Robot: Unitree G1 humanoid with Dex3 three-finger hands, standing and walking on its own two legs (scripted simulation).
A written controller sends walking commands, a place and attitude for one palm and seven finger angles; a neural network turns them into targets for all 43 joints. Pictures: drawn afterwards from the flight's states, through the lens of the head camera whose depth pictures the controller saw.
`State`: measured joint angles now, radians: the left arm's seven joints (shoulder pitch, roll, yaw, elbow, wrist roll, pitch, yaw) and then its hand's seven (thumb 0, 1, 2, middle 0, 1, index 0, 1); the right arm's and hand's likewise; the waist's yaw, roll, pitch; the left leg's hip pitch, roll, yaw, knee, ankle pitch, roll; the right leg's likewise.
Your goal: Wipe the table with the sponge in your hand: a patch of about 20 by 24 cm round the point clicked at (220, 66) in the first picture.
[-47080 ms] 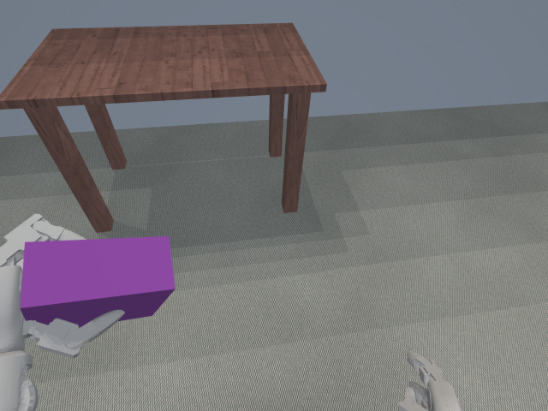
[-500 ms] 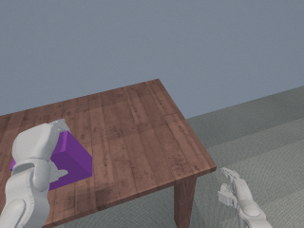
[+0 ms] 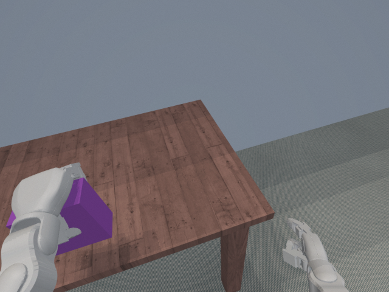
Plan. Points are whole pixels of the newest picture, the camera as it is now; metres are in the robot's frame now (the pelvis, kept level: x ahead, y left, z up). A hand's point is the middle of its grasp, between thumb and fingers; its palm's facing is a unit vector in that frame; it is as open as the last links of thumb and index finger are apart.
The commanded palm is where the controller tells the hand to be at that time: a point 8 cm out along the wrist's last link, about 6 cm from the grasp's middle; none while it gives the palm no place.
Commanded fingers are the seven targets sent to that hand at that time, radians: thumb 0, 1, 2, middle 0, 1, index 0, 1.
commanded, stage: bring the sponge back beside the body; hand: left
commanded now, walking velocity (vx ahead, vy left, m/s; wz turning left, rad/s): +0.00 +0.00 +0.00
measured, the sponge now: (73, 224) +0.20 +0.29 +0.07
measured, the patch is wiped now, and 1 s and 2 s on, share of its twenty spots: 0.95 0.95 0.95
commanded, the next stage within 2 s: step back with the hand held close in 1.18 s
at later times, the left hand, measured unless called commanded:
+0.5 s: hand (64, 212) +0.20 +0.29 +0.11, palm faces +0.08 -0.14 -0.99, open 10.0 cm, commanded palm +0.16 +0.29 +0.19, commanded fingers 0.00 0.10 1.30 -1.20 -1.60 -1.20 -1.60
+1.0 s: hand (59, 218) +0.19 +0.29 +0.11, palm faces +0.07 -0.13 -0.99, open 10.0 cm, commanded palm +0.15 +0.29 +0.18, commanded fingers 0.00 0.10 1.30 -1.20 -1.60 -1.20 -1.60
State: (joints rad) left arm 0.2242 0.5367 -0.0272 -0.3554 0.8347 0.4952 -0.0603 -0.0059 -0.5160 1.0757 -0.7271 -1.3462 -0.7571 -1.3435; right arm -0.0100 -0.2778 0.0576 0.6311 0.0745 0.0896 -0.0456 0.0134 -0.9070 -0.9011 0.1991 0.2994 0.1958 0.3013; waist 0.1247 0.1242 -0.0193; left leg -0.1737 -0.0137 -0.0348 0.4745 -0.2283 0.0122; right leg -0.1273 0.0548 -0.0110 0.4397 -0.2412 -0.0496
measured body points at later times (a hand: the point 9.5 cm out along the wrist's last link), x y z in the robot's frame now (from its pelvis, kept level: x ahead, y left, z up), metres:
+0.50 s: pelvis +0.00 +0.01 +0.00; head -0.02 -0.04 +0.45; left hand +0.19 +0.29 +0.17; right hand +0.27 -0.18 -0.06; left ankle +0.02 +0.11 -0.74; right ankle +0.00 -0.09 -0.74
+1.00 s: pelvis +0.00 +0.01 +0.00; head -0.03 -0.03 +0.45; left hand +0.18 +0.29 +0.16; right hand +0.27 -0.18 -0.06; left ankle +0.02 +0.11 -0.74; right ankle +0.00 -0.09 -0.74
